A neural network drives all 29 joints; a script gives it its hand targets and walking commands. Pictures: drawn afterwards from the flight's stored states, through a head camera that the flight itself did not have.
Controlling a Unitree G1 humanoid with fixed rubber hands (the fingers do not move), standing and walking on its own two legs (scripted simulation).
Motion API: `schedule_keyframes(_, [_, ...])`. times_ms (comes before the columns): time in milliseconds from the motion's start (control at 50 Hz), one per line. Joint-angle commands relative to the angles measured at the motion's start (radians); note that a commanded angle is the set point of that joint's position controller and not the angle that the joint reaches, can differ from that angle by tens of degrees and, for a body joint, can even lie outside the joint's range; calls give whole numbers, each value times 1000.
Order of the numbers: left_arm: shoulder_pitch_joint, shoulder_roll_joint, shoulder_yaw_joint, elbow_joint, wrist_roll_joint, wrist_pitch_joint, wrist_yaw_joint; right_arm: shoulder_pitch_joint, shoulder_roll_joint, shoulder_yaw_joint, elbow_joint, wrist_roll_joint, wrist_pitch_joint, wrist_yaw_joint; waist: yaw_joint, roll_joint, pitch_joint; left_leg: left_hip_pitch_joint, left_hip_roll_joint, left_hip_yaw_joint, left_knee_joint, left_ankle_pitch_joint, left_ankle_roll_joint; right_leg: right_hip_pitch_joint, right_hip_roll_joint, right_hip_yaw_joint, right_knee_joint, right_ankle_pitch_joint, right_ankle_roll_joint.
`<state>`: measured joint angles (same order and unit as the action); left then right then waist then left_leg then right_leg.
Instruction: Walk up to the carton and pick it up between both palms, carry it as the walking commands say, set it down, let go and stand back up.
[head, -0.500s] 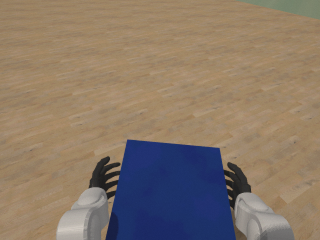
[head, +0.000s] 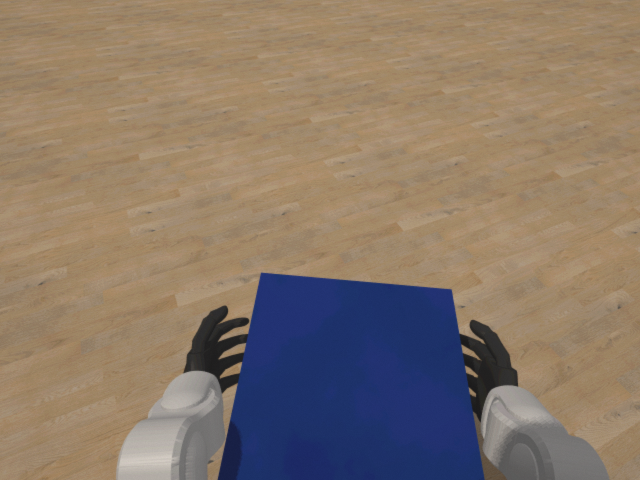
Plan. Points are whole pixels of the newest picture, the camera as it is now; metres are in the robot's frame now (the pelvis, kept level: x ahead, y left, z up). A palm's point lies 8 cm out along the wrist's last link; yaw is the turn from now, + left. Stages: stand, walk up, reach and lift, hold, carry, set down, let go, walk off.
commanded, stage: carry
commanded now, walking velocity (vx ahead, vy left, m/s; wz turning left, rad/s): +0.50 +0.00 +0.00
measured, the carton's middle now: (342, 410) +0.23 +0.01 +0.00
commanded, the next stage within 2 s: none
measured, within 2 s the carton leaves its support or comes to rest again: neither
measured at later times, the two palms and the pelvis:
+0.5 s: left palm (271, 175) +0.55 +0.13 +0.10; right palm (465, 205) +0.51 -0.17 +0.09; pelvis +0.30 +0.00 +0.00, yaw -4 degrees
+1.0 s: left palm (281, 91) +0.85 +0.15 +0.09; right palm (424, 104) +0.83 -0.15 +0.08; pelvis +0.60 +0.01 +0.00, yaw -2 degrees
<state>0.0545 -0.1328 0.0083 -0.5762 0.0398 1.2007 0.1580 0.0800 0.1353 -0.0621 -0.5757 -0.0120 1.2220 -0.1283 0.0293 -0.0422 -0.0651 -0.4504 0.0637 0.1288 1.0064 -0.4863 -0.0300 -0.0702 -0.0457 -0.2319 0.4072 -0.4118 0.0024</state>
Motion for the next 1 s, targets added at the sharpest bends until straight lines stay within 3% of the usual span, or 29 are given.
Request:
schedule_keyframes(0, [-462,-832,-650,-184,-349,-41,-135,-425,818,671,-163,247,-66,91,2,-91,-117,-241,3,13,-276,139,-4,324,-258,205,-125,686,-115])
schedule_keyframes(40, [-498,-818,-683,-246,-374,-44,-139,-402,821,658,-174,225,-75,87,-27,-61,-185,126,-101,150,-484,307,28,149,-209,46,26,1017,-44])
schedule_keyframes(60, [-475,-795,-697,-289,-384,-53,-138,-324,823,641,-153,222,-79,90,-60,-4,-298,354,-111,164,-585,396,51,101,-172,-3,175,1035,-16])
schedule_keyframes(80, [-472,-803,-717,-314,-392,-53,-147,-272,826,652,-177,227,-86,86,-101,96,-400,669,-42,77,-600,385,82,-118,-130,11,410,783,10])
schedule_keyframes(100, [-484,-778,-710,-315,-390,-39,-145,-247,794,623,-129,206,-74,77,-95,306,-402,760,229,-368,-656,383,183,-356,-16,8,674,357,49])
schedule_keyframes(120, [-412,-724,-666,-268,-351,-29,-142,-304,753,654,-154,237,-69,78,-76,346,-377,849,373,-682,-719,598,311,-596,95,130,859,-78,51])
schedule_keyframes(180, [-378,-817,-651,-180,-341,-29,-161,-389,813,701,-211,251,-66,95,-58,11,-312,634,376,-479,-695,586,281,-625,-59,278,936,16,32])
schedule_keyframes(220, [-414,-899,-662,-152,-343,-42,-176,-455,900,726,-201,274,-76,110,-46,25,-278,551,318,-356,-747,501,209,-564,-74,241,724,33,26])
schedule_keyframes(240, [-321,-863,-636,-109,-295,-45,-161,-412,845,721,-194,286,-75,125,-41,163,-235,503,293,-291,-781,435,185,-553,-65,220,650,60,27])
schedule_keyframes(280, [-461,-885,-663,-205,-306,-75,-153,-456,919,738,-156,308,-85,142,-41,146,-245,516,288,-229,-803,449,174,-541,-60,165,495,87,27])
schedule_keyframes(340, [-437,-857,-640,-197,-282,-76,-141,-506,864,755,-217,322,-85,139,-45,131,-173,487,247,-143,-781,643,175,-500,-17,92,293,135,9])
schedule_keyframes(380, [-433,-831,-675,-238,-300,-67,-129,-391,832,721,-177,305,-72,141,-48,238,-166,533,199,-60,-756,727,157,-477,12,48,195,186,1])
schedule_keyframes(460, [-398,-785,-647,-159,-307,-27,-133,-376,753,695,-157,250,-36,116,-22,94,-232,376,144,72,-498,936,88,-85,59,-14,62,274,-36])
schedule_keyframes(480, [-315,-757,-588,-108,-276,-23,-128,-412,722,693,-165,252,-32,110,5,42,-271,246,114,90,-313,827,39,96,-9,76,41,257,-82])
schedule_keyframes(500, [-359,-730,-605,-163,-286,-17,-117,-365,725,670,-112,238,-11,110,13,-97,-326,87,34,125,-3,537,18,252,-225,404,-90,205,-155])
schedule_keyframes(520, [-393,-710,-619,-120,-288,-9,-120,-375,685,664,-94,230,-7,107,2,-245,-269,-215,-103,45,181,-13,23,356,-419,782,-197,316,-278])
schedule_keyframes(540, [-407,-764,-637,-157,-308,-10,-119,-432,714,673,-176,273,-15,112,5,-120,-321,-269,-81,-89,325,-37,44,369,-426,799,-137,402,-331])
schedule_keyframes(580, [-441,-811,-636,-142,-310,3,-133,-406,779,652,-93,256,-4,120,-2,-8,-264,-218,26,-167,240,98,49,175,-388,602,-193,305,-262])
schedule_keyframes(600, [-423,-883,-635,-121,-322,-14,-150,-467,844,688,-141,268,-28,119,-6,-42,-273,-190,59,-164,179,175,26,160,-326,449,-206,334,-184])
schedule_keyframes(700, [-449,-867,-656,-138,-338,-34,-159,-442,847,676,-133,242,-61,115,-12,-86,-210,-23,63,-81,-311,146,23,32,-287,259,-237,182,-138])
schedule_keyframes(720, [-468,-867,-678,-218,-363,-47,-160,-424,871,688,-134,244,-71,110,0,-92,-223,-44,-1,-8,-350,151,19,88,-269,257,-239,234,-148])
schedule_keyframes(820, [-448,-767,-671,-194,-351,-29,-149,-416,755,644,-161,210,-63,92,-19,-59,-128,154,2,83,-553,377,6,-59,-211,119,-174,224,-78])
schedule_keyframes(860, [-432,-768,-650,-148,-330,-6,-137,-397,747,651,-141,220,-33,91,-46,-3,-236,418,-8,131,-538,322,44,-103,-153,24,78,496,-33])
schedule_keyframes(880, [-411,-720,-633,-129,-297,15,-127,-357,696,618,-113,207,-27,81,-79,181,-240,596,139,-124,-644,185,104,-316,-97,-8,321,400,5])
schedule_keyframes(900, [-434,-695,-630,-164,-289,21,-125,-361,707,625,-78,216,-21,81,-77,393,-270,722,348,-532,-749,268,249,-546,20,14,587,107,34])
schedule_keyframes(920, [-491,-752,-650,-166,-313,17,-138,-420,761,629,-111,233,-28,88,-76,300,-285,767,414,-572,-743,381,315,-660,21,111,734,-82,26])
schedule_keyframes(940, [-481,-758,-673,-174,-330,17,-139,-365,764,620,-96,230,-26,89,-70,273,-251,721,410,-531,-731,551,301,-708,-7,175,846,-66,17])
schedule_keyframes(960, [-467,-806,-658,-150,-334,6,-141,-430,828,652,-113,262,-33,91,-68,89,-302,712,426,-482,-724,562,288,-680,-33,227,817,-51,11])
schedule_keyframes(980, [-408,-822,-634,-111,-313,-2,-139,-460,816,670,-159,260,-45,93,-54,73,-292,655,387,-388,-738,563,241,-658,-69,231,772,40,27])
